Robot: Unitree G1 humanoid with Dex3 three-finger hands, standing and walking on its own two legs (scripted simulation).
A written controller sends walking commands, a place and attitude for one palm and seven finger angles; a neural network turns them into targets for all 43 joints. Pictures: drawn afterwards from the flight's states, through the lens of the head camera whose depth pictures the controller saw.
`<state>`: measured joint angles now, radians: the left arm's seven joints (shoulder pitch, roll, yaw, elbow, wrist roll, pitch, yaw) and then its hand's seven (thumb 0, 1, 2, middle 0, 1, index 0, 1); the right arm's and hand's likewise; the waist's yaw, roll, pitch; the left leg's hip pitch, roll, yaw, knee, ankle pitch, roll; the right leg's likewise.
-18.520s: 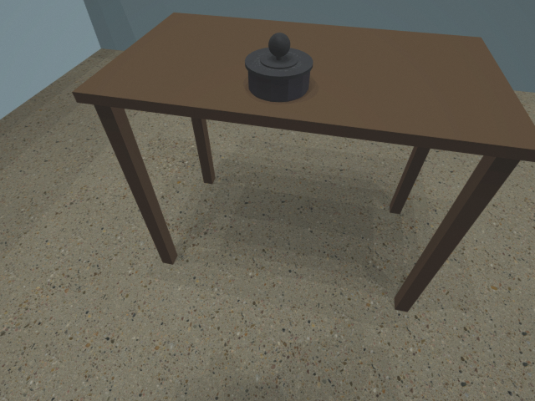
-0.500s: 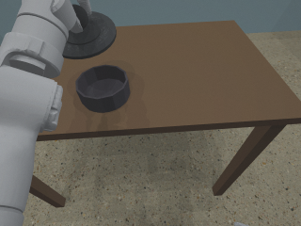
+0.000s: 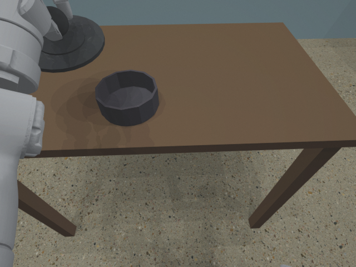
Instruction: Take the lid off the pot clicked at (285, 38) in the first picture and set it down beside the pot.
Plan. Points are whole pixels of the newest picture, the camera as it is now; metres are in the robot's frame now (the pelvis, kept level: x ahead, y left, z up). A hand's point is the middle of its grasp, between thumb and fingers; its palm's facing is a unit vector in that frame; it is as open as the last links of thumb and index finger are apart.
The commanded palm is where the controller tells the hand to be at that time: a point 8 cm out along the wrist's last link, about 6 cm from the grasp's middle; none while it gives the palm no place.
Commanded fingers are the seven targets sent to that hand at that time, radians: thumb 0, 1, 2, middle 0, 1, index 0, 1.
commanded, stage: move the lid sideways beside the pot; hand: left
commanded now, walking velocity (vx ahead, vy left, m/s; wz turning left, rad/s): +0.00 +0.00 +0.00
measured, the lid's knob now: (53, 22) +0.51 +0.22 +0.29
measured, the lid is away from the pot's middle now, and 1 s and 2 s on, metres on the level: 0.11 0.22 0.22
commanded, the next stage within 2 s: lower the lid onto the table in 1.72 s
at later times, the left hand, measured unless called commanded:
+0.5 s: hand (25, 13) +0.48 +0.25 +0.32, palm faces -0.19 -0.17 -0.97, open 8.3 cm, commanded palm +0.48 +0.27 +0.39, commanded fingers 0.00 0.61 1.00 -0.80 -1.09 -0.74 -1.08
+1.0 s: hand out of the picture +0.46 +0.32 +0.31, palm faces -0.19 -0.19 -0.96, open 8.3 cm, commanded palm +0.48 +0.32 +0.39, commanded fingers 0.00 0.61 1.00 -0.80 -1.09 -0.74 -1.08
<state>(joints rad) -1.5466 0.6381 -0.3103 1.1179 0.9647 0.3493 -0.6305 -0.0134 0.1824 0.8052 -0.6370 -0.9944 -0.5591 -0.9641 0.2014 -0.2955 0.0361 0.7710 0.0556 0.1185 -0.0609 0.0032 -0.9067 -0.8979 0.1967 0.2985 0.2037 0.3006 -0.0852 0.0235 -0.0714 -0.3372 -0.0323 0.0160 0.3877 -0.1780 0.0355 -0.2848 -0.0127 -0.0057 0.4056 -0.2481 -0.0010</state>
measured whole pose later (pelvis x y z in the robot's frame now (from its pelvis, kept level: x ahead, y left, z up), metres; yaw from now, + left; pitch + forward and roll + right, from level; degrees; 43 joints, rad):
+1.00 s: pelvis +0.01 +0.00 +0.00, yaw +0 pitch +8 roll +0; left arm -1.51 0.87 -0.22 1.17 1.01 0.26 -0.64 -0.01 0.18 0.80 -0.64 -1.00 -0.56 -0.96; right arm 0.22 -0.31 0.05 0.77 0.08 0.15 -0.07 0.00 -0.91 -0.90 0.20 0.30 0.20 0.30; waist -0.09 0.03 -0.05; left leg -0.35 -0.02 0.01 0.41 -0.20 0.04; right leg -0.27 0.00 -0.01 0.37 -0.24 0.00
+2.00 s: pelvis +0.01 +0.01 +0.00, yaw -1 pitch +9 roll -1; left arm -1.57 0.94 -0.17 1.30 1.03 0.27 -0.64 -0.01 0.18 0.80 -0.64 -1.00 -0.55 -0.97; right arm 0.22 -0.32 0.06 0.77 0.08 0.15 -0.07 0.00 -0.91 -0.90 0.20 0.30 0.20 0.30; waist -0.12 0.04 -0.04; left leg -0.36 -0.02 0.03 0.42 -0.22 0.04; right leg -0.28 0.00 0.01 0.37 -0.24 0.01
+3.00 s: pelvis +0.02 +0.01 +0.00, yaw -2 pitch +12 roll -1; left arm -1.46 0.95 -0.13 1.33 1.01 0.20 -0.58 -0.01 0.19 0.80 -0.63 -1.00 -0.55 -0.96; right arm 0.31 -0.32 0.03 0.80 0.08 0.12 -0.08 0.00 -0.91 -0.90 0.20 0.30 0.21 0.30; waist -0.15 0.02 -0.05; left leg -0.44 0.00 0.03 0.48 -0.25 0.04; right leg -0.35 0.01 0.01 0.41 -0.26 0.01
